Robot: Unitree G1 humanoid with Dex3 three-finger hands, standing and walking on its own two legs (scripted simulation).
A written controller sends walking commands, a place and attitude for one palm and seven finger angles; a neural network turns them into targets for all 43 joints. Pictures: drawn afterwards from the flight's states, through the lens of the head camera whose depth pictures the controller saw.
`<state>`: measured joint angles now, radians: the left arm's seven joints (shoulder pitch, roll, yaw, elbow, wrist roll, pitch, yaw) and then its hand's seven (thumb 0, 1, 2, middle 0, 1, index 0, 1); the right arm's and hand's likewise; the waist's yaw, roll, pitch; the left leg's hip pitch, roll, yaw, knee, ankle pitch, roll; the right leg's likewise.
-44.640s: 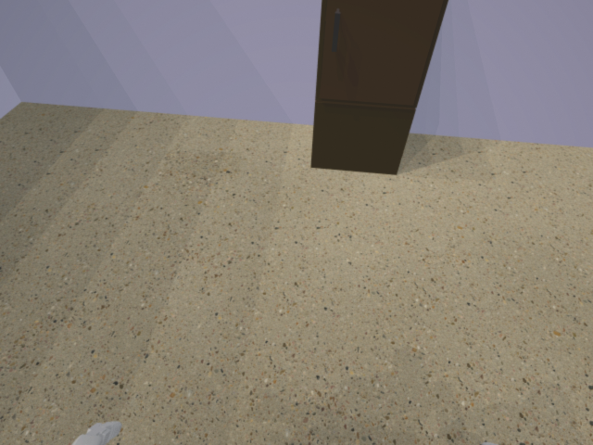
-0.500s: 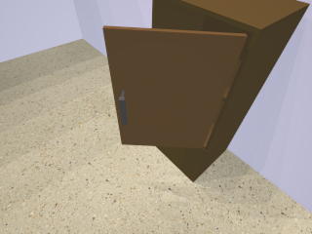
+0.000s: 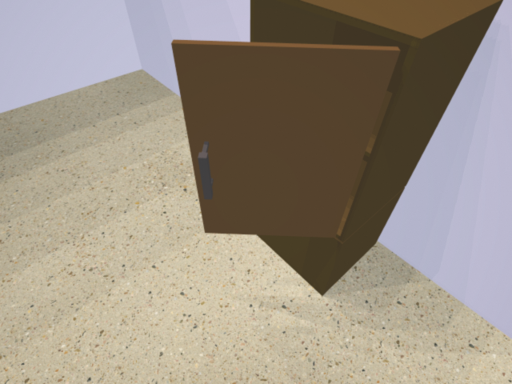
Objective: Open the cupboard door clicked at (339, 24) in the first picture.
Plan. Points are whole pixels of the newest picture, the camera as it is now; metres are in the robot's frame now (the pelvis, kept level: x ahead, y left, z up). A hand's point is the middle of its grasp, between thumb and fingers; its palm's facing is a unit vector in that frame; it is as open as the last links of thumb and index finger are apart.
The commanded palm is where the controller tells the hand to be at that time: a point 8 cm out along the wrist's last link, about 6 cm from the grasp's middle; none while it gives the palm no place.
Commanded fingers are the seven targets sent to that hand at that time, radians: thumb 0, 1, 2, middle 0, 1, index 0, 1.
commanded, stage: look again from close up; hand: left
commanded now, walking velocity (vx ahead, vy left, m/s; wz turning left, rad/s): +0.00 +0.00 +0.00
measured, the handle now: (207, 171) +0.59 +0.16 -0.04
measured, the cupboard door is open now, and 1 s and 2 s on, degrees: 46 46 46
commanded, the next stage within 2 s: shuffle to correct the standing spot in 0.20 s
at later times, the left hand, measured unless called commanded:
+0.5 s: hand out of the picture -0.04 +0.13 -0.18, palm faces +0.05 -0.99 -0.13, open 7.4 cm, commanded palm none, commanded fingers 0.00 0.90 0.90 -0.20 -0.30 -0.20 -0.30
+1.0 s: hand out of the picture +0.01 +0.12 -0.18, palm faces +0.08 -0.99 -0.10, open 7.4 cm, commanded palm none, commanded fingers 0.00 0.90 0.90 -0.20 -0.30 -0.20 -0.30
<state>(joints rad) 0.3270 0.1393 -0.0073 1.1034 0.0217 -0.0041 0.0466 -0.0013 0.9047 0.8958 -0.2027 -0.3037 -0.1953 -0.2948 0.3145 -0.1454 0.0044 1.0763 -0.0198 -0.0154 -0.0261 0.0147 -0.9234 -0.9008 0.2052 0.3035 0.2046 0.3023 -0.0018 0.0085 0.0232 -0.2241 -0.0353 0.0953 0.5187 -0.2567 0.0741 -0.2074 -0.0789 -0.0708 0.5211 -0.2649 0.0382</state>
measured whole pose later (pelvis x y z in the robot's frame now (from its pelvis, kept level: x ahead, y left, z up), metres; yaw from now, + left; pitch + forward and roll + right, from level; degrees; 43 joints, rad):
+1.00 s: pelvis +0.06 -0.02 +0.00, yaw +0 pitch -1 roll -1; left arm 0.39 0.11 0.02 1.10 0.02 0.01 0.03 0.00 0.91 0.90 -0.20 -0.30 -0.19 -0.29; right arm 0.30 -0.12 0.00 1.09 -0.02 -0.05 -0.05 0.02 -0.94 -0.90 0.20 0.30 0.20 0.30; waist 0.01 -0.06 0.02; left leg -0.22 0.01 0.13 0.53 -0.30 0.07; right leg -0.26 -0.04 -0.07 0.68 -0.42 -0.01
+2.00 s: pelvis +0.02 -0.02 +0.00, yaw +1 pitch -1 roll -1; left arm 0.37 0.11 0.00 1.09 0.03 0.01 0.04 0.00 0.90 0.90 -0.21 -0.30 -0.20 -0.30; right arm 0.35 -0.13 -0.01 1.04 -0.03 0.00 -0.01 0.00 -0.91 -0.90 0.20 0.30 0.20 0.30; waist -0.02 0.02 0.00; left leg -0.30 0.00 0.11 0.57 -0.26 0.06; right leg -0.29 -0.05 -0.06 0.56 -0.25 0.00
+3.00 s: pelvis +0.03 -0.08 -0.11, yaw +4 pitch +16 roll -2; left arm 0.38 0.25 0.31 0.08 -0.38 -0.65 -0.47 0.01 0.39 0.68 -0.24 -0.63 -0.23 -0.62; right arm 0.09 -0.25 -0.03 0.61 0.01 -0.29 -0.05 0.01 -0.91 -0.90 0.20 0.30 0.20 0.30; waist 0.08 0.00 -0.12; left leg -1.01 0.07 -0.05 1.30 -0.56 -0.03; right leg -0.94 -0.02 -0.19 1.25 -0.59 -0.08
